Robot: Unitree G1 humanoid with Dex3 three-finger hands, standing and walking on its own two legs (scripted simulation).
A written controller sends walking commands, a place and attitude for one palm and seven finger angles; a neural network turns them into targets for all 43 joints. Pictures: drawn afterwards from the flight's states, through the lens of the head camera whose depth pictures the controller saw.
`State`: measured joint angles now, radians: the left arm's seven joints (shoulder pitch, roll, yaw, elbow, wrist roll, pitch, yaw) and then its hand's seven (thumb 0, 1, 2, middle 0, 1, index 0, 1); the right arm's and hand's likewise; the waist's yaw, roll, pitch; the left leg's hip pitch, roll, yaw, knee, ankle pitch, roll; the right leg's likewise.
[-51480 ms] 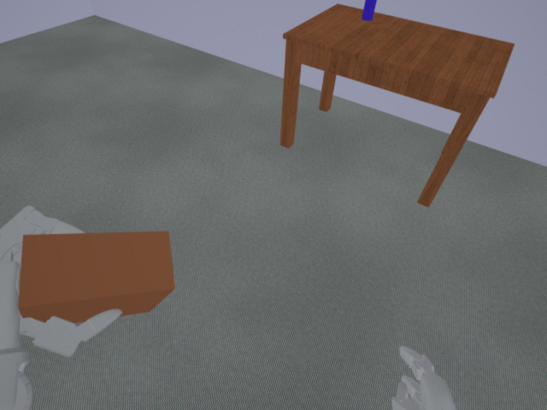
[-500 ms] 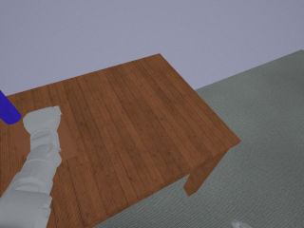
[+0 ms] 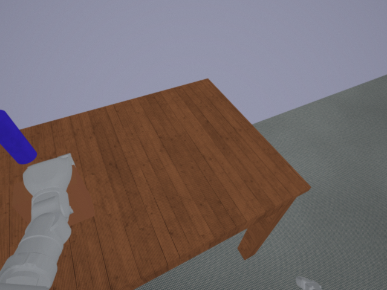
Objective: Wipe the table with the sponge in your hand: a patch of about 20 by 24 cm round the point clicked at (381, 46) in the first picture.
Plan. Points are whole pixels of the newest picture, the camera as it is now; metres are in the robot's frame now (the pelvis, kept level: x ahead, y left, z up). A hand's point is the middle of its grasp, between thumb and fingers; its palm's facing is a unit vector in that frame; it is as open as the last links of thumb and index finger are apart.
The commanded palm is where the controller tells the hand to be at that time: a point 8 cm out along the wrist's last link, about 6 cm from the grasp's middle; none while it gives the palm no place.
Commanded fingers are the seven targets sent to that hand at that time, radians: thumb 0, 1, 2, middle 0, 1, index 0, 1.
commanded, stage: wipe back along the first lane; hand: left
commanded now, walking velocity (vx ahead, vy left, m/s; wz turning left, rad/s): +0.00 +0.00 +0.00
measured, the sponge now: (61, 206) +0.31 +0.35 -0.06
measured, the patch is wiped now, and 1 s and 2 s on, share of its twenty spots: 1.00 1.00 1.00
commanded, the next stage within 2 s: lift the sponge slowly off the table in 1.34 s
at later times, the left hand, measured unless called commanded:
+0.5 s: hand (62, 206) +0.28 +0.31 +0.00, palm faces -0.06 -0.04 -1.00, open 10.8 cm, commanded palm +0.24 +0.28 +0.03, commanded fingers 0.00 0.10 1.30 -1.20 -1.60 -1.20 -1.60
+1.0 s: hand (65, 229) +0.23 +0.28 +0.00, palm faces -0.05 -0.08 -1.00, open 10.8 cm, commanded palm +0.19 +0.26 +0.04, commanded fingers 0.00 0.10 1.30 -1.20 -1.60 -1.20 -1.60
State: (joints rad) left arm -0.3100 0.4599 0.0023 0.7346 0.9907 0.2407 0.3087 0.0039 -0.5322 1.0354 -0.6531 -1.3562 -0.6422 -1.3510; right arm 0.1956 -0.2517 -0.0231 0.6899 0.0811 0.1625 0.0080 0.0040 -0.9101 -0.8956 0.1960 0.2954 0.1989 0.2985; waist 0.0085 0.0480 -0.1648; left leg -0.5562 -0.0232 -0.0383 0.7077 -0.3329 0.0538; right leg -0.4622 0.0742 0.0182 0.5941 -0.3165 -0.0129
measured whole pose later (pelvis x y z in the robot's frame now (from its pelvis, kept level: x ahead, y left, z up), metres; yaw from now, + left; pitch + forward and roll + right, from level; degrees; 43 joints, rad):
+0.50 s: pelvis -0.01 +0.00 +0.00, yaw +1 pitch +8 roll -3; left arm -0.22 0.38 -0.10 0.60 0.98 0.34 0.32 0.00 -0.52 1.04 -0.63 -1.37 -0.62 -1.37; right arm 0.15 -0.23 0.00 0.67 0.09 0.15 -0.01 0.01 -0.91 -0.90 0.20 0.30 0.20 0.30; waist 0.05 0.06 -0.15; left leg -0.53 -0.04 -0.04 0.71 -0.32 0.06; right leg -0.44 0.06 0.01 0.62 -0.32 -0.01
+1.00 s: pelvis +0.00 -0.01 +0.00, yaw +1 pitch +5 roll -2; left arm 0.05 0.35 -0.11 0.32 0.97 0.38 0.30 -0.01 -0.52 1.03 -0.63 -1.38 -0.62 -1.37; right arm 0.08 -0.24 0.00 0.65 0.08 0.14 -0.02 0.01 -0.91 -0.90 0.19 0.30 0.20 0.30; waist 0.08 0.06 -0.14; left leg -0.42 -0.03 -0.04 0.66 -0.32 0.04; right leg -0.35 0.07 0.02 0.59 -0.33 -0.03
